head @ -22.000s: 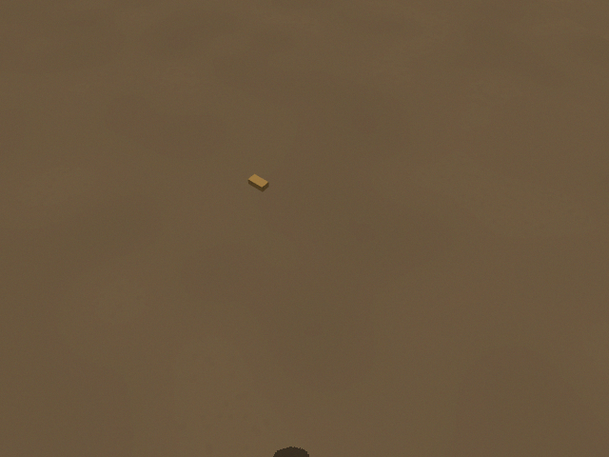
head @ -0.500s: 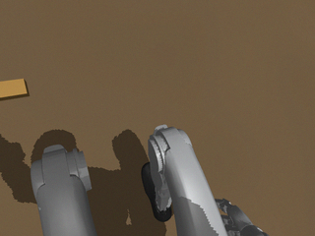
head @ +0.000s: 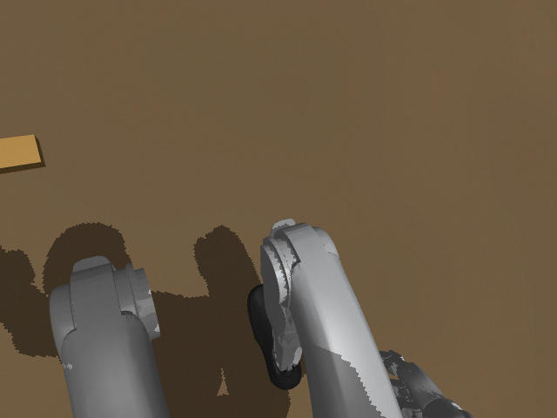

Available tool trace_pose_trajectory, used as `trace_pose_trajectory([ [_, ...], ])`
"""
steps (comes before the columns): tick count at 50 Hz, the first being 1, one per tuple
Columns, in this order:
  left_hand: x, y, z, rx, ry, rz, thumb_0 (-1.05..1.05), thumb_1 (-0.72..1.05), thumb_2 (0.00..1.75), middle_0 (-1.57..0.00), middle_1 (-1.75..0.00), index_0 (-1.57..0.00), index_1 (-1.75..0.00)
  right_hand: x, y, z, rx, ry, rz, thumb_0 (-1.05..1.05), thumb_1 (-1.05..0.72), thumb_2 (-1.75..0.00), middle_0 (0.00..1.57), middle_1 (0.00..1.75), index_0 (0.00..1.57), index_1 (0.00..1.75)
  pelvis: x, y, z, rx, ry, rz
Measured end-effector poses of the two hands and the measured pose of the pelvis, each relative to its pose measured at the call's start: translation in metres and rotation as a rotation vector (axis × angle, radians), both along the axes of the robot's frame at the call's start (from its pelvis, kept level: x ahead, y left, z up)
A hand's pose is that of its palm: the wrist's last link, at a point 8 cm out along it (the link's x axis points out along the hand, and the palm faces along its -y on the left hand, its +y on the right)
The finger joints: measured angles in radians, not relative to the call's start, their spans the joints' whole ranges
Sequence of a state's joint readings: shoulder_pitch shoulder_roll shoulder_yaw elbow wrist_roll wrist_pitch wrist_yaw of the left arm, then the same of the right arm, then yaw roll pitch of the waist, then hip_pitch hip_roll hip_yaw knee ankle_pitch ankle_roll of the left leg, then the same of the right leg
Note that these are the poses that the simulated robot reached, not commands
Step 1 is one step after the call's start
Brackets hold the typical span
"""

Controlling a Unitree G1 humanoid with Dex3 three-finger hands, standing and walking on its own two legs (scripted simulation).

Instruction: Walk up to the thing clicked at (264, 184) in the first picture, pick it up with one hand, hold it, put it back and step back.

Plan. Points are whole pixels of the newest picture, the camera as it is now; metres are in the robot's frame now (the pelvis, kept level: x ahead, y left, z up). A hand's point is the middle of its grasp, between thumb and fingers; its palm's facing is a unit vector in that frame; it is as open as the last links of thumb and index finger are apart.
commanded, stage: rise first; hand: left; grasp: from above
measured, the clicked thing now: (7, 155) +0.49 +0.32 -0.31
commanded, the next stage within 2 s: approach in 0.16 s
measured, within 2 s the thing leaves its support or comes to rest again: neither
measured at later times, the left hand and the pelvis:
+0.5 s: hand out of the picture +0.45 +0.34 -0.19, palm faces -0.45 -0.07 -0.89, open 11.5 cm; pelvis +0.00 +0.00 +0.00, yaw +0 degrees
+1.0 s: hand out of the picture +0.46 +0.33 -0.19, palm faces -0.50 -0.10 -0.86, open 12.1 cm; pelvis +0.00 -0.01 +0.00, yaw +0 degrees
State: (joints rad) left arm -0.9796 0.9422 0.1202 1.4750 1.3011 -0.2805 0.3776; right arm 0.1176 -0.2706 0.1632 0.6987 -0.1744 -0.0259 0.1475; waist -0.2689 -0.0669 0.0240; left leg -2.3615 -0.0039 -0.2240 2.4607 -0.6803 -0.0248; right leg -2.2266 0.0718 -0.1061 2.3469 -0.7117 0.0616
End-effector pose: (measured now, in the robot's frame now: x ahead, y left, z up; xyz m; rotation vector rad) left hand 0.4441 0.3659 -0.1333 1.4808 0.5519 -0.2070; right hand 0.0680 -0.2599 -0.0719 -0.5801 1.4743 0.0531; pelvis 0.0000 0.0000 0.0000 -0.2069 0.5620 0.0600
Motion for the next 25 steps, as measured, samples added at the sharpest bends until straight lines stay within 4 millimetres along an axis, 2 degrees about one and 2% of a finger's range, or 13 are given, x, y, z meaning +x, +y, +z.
trace_pose_trajectory([
  [14, 0.003, -0.006, 0.008, -0.014, -0.007, -0.010, 0.00, -0.08, 0.62, -0.46, -0.67, -0.48, -0.64, 0.006, -0.001, 0.000, 0.009, -0.026, 0.007, 0.00, -0.91, -0.90, 0.20, 0.30, 0.20, 0.30, -0.002, -0.002, 0.001, 0.003, -0.006, -0.003],
  [21, 0.004, -0.014, 0.000, -0.007, 0.015, -0.034, 0.00, -0.09, 0.63, -0.44, -0.69, -0.46, -0.66, -0.002, -0.002, 0.002, -0.002, -0.017, 0.008, 0.00, -0.90, -0.89, 0.20, 0.30, 0.20, 0.30, -0.004, -0.002, 0.000, 0.007, -0.013, -0.003],
  [25, 0.017, -0.028, -0.001, -0.008, -0.012, -0.071, 0.00, -0.10, 0.64, -0.41, -0.72, -0.45, -0.68, -0.010, -0.003, 0.004, -0.010, -0.007, 0.001, 0.00, -0.90, -0.89, 0.20, 0.30, 0.20, 0.30, -0.004, -0.003, -0.001, 0.008, -0.011, -0.005],
])
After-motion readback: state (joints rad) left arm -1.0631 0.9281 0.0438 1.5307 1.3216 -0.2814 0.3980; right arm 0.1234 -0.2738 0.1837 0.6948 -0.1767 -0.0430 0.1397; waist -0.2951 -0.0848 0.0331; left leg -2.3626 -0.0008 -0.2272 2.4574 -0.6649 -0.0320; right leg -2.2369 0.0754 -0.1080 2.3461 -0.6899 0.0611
